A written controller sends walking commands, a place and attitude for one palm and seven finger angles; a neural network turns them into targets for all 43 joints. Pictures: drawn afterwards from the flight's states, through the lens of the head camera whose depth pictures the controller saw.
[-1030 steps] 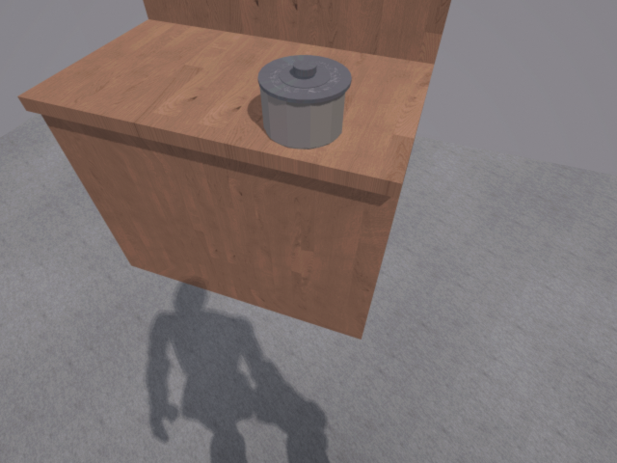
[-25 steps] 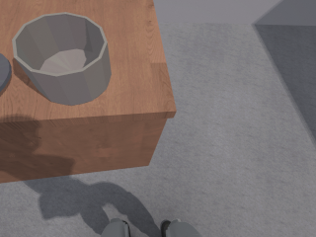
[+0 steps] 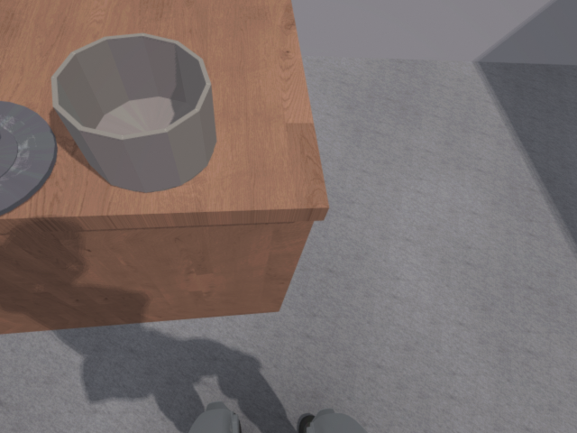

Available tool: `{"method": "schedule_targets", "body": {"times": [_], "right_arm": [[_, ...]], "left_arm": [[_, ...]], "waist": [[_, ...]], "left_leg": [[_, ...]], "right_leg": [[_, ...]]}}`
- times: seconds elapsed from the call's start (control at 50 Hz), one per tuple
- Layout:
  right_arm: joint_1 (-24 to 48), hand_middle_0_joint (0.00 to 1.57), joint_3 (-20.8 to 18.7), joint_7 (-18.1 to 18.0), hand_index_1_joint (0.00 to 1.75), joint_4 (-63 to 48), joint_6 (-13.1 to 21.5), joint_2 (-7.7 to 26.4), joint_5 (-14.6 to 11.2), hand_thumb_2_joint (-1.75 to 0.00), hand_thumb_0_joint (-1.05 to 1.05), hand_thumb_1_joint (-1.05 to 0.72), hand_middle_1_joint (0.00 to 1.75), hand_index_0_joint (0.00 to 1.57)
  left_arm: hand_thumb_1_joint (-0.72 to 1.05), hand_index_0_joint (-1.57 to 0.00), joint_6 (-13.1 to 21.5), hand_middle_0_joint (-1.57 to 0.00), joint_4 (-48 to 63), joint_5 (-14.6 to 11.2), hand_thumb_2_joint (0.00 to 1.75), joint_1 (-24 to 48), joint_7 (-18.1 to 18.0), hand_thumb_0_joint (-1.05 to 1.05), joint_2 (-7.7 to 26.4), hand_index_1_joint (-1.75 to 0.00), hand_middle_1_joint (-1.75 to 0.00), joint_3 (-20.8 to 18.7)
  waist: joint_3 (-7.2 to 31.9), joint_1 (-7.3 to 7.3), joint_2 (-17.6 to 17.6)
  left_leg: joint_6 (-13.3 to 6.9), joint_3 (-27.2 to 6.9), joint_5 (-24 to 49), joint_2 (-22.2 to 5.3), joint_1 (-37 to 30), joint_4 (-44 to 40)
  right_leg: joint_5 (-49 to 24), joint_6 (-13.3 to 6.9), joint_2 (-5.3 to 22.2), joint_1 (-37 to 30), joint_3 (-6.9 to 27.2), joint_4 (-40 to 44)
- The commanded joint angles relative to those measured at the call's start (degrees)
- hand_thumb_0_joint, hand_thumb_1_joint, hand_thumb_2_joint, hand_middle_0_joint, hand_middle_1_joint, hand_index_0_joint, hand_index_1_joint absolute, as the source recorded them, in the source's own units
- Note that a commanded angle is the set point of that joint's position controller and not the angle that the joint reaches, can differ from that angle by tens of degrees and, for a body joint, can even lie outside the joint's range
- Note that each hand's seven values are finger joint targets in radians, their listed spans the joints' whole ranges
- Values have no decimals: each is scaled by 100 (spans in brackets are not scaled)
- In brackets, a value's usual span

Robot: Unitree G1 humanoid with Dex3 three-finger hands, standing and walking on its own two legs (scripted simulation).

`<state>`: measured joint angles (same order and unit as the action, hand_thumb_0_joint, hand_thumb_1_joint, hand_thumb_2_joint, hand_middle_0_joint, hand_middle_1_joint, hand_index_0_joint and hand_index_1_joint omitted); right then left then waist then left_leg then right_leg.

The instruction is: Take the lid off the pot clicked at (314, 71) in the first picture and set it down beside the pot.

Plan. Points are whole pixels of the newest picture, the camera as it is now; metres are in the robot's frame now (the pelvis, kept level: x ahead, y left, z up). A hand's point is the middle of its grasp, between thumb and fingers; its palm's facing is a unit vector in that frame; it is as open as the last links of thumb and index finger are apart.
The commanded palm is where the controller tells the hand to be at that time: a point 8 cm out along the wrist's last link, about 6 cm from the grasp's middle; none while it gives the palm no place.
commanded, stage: open the fingers wide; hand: left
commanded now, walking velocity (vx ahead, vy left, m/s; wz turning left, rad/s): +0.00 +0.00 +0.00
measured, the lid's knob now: out of the picture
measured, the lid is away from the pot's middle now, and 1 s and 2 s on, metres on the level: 0.22 0.23 0.23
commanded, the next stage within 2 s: raise the empty hand in 0.80 s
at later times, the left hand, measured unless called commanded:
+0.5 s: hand out of the picture +0.46 +0.37 +0.10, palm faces -0.45 -0.18 -0.87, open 9.4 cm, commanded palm +0.50 +0.38 +0.16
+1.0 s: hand out of the picture +0.46 +0.38 +0.11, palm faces -0.43 -0.17 -0.88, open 11.0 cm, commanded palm +0.50 +0.38 +0.17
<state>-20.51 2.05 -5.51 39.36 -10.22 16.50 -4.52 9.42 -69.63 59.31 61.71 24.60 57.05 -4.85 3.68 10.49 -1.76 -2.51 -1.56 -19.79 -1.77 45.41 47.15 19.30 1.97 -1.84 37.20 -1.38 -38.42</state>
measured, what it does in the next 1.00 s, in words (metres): stands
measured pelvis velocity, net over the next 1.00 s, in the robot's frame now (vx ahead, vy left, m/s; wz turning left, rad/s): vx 0.00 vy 0.01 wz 0.00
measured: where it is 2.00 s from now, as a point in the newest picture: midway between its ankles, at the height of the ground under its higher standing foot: outside the picture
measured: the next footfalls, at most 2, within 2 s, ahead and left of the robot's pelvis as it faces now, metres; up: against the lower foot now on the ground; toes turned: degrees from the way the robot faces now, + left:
none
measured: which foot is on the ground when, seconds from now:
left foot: down 0.00-1.00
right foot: down 0.00-1.00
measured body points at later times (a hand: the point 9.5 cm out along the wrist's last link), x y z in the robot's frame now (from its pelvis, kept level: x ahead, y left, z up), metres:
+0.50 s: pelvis -0.01 +0.00 +0.00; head +0.11 +0.03 +0.43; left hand +0.48 +0.38 +0.15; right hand -0.02 -0.29 -0.11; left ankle +0.02 +0.08 -0.71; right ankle -0.02 -0.16 -0.71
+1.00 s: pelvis +0.00 +0.01 +0.00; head +0.11 +0.04 +0.43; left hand +0.48 +0.38 +0.16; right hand -0.02 -0.28 -0.11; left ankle +0.02 +0.08 -0.71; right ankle -0.02 -0.16 -0.71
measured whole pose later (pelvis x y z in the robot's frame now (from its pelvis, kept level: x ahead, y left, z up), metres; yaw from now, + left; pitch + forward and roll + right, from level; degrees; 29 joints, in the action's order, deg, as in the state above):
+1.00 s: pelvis +0.00 +0.01 +0.00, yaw +0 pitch +18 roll -5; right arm -20.8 1.8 -5.7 39.3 -12.0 16.6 -5.1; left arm 10.7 -68.6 58.5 62.5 25.0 58.0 -3.5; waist 3.8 9.5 -1.8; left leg -3.0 -0.9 -19.6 -1.3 45.0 46.9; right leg 19.2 2.2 -1.4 37.1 -0.6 -38.6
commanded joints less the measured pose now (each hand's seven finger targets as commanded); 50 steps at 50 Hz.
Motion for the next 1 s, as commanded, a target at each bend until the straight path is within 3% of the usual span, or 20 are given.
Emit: {"method": "schedule_targets", "body": {"times": [0.0, 0.08, 0.1, 0.14, 0.2, 0.24, 0.26, 0.32, 0.4, 0.48, 0.56, 0.6, 0.62, 0.64, 0.66, 0.72, 0.8, 0.86, 0.94, 0.98], "right_arm": [[-932, 20, -393, -119, 30, -115, -30, 1226, 5, -90, 0, -90, 30, 20], [-860, 20, -401, -155, 30, -62, -4, 1206, -16, -90, 0, -90, 30, 20], [-880, 20, -420, -156, 30, -52, -4, 1229, -12, -90, 0, -90, 30, 20], [-834, 20, -380, -176, 30, -60, 28, 1199, -44, -90, 0, -90, 30, 20], [-806, 20, -363, -182, 30, -53, 24, 1207, -51, -90, 0, -90, 30, 20], [-782, 20, -334, -175, 30, -68, 20, 1193, -59, -90, 0, -90, 30, 20], [-748, 20, -319, -179, 30, -83, 10, 1214, -65, -90, 0, -90, 30, 20], [-769, 20, -316, -185, 30, -97, 1, 1199, -76, -90, 0, -90, 30, 20], [-807, 20, -324, -197, 30, -88, -8, 1221, -80, -90, 0, -90, 30, 20], [-847, 20, -298, -215, 30, -117, 0, 1218, -83, -90, 0, -90, 30, 20], [-887, 20, -325, -178, 30, -159, -50, 1210, -74, -90, 0, -90, 30, 20], [-931, 20, -351, -161, 30, -186, -82, 1211, -61, -90, 0, -90, 30, 20], [-915, 20, -339, -161, 30, -171, -85, 1194, -67, -90, 0, -90, 30, 20], [-898, 20, -329, -164, 30, -190, -90, 1212, -76, -90, 0, -90, 30, 20], [-903, 20, -327, -174, 30, -180, -111, 1239, -78, -90, 0, -90, 30, 20], [-990, 20, -378, -161, 30, -150, -111, 1218, -48, -90, 0, -90, 30, 20], [-979, 20, -388, -140, 30, -162, -126, 1222, -56, -90, 0, -90, 30, 20], [-926, 20, -379, -130, 30, -173, -149, 1224, -62, -90, 0, -90, 30, 20], [-951, 20, -424, -125, 30, -165, -153, 1222, -31, -90, 0, -90, 30, 20], [-946, 20, -426, -129, 30, -167, -129, 1202, -33, -90, 0, -90, 30, 20]], "left_arm": [[53, -58, 66, -57, 1491, -106, 54, 2858, -326, 0, 2266, -111, -110, -342], [47, -53, 83, -52, 1483, -215, 48, 2966, -290, 0, 1889, -110, -109, -68], [46, -51, 96, -51, 1560, -203, 47, 3025, -311, 0, 2062, -109, -108, -190], [42, -49, 77, -48, 1120, -224, 46, 2794, -285, 0, 1882, -109, -108, -44], [37, -45, 74, -44, 1116, -200, 44, 2754, -304, 0, 1916, -108, -107, -39], [33, -42, 37, -42, 848, -194, 44, 2577, -278, 0, 1680, -106, -106, 147], [31, -41, 29, -41, 792, -175, 44, 2540, -270, 0, 1805, -106, -105, 76], [24, -38, 2, -37, 805, -195, 45, 2614, -235, 0, 1610, -104, -103, 257], [16, -33, 4, -33, 936, -203, 45, 2799, -217, 0, 1778, -101, -100, 174], [9, -28, 91, -28, 953, -170, 43, 2650, -247, 0, 2259, -98, -98, -234], [8, -29, 76, -29, 868, -114, 45, 2407, -255, 0, 2196, -97, -97, -216], [7, -29, 110, -29, 1058, -96, 47, 2390, -262, 0, 2261, -97, -97, -294], [7, -29, 77, -29, 789, -91, 48, 2348, -234, 0, 2008, -96, -96, -90], [7, -30, 56, -30, 731, -131, 48, 2313, -216, 0, 2048, -96, -96, -129], [6, -30, 44, -30, 813, -128, 49, 2435, -214, 0, 2162, -95, -95, -161], [6, -30, 98, -30, 1226, -126, 51, 2636, -245, 0, 2175, -95, -95, -219], [5, -31, 125, -31, 1086, -166, 52, 2400, -219, 0, 2107, -94, -94, -255], [5, -31, 88, -31, 997, -182, 53, 2389, -204, 0, 1966, -94, -94, -127], [4, -31, 131, -31, 1474, -170, 53, 2765, -228, 0, 2104, -93, -93, -225], [4, -31, 165, -31, 1525, -208, 53, 2733, -207, 0, 2080, -93, -93, -274]], "waist": [[2789, -140, -1623], [2723, -30, -1431], [2845, -75, -1540], [2529, 9, -1189], [2550, -64, -1326], [2258, -39, -1143], [2204, -48, -1064], [2261, -27, -1081], [2415, -39, -1103], [2559, -115, -1071], [2469, -144, -1092], [2745, -205, -1303], [2463, -104, -1187], [2255, -93, -932], [2309, -88, -944], [2777, -154, -1458], [2669, -154, -1298], [2376, -113, -1120], [2779, -166, -1588], [2836, -176, -1532]], "left_leg": [[47, -218, 2993, 130, -3488, -272], [20, -235, 2888, 99, -3480, -322], [21, -236, 2888, 105, -3599, -307], [-25, -182, 2436, 147, -3240, -335], [-2, -179, 2341, 152, -3211, -387], [-1, -168, 2133, 159, -3002, -421], [-12, -136, 1899, 171, -2854, -443], [-21, -124, 1957, 160, -2907, -453], [-28, -147, 1901, 157, -2946, -461], [-45, -80, 2266, 189, -2863, -363], [-17, -94, 2412, 187, -2868, -327], [21, -130, 2866, 177, -3171, -271], [16, -127, 2675, 172, -3025, -280], [-16, -104, 2347, 180, -2803, -320], [-31, -85, 2139, 195, -2724, -358], [30, -185, 2936, 136, -3361, -296], [47, -178, 3135, 138, -3350, -249], [29, -182, 2628, 145, -3104, -348], [89, -268, 3053, 103, -3634, -334], [117, -299, 3380, 84, -3789, -312]], "right_leg": [[-1237, -339, -381, 278, -205, 365], [-1228, -332, -370, 317, -215, 397], [-1200, -320, -362, 310, -188, 417], [-1123, -309, -361, 287, -185, 442], [-1067, -333, -349, 257, -183, 420], [-990, -341, -359, 312, -203, 424], [-949, -338, -351, 240, -193, 421], [-982, -333, -345, 272, -185, 407], [-933, -327, -350, 244, -169, 387], [-1192, -329, -374, 15, -166, 317], [-1237, -329, -379, 101, -170, 309], [-1291, -331, -396, 163, -181, 256], [-1186, -326, -397, 310, -192, 292], [-1128, -314, -395, 240, -180, 324], [-1102, -315, -376, 161, -161, 334], [-1235, -343, -397, 296, -193, 298], [-1285, -318, -403, 340, -193, 299], [-1118, -331, -394, 350, -201, 354], [-1104, -353, -403, 423, -210, 378], [-1147, -354, -425, 444, -240, 368]]}}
